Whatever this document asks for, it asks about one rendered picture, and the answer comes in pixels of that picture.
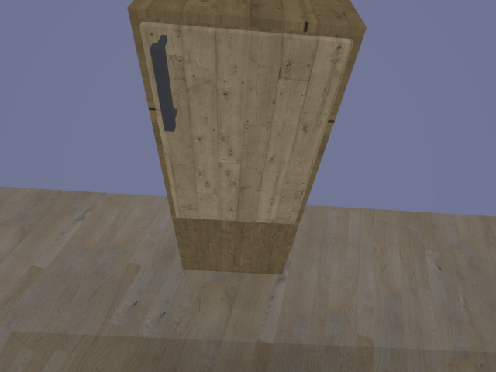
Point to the cupboard door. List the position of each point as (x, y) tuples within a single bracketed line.
[(252, 109)]

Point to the handle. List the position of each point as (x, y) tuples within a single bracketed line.
[(159, 59)]

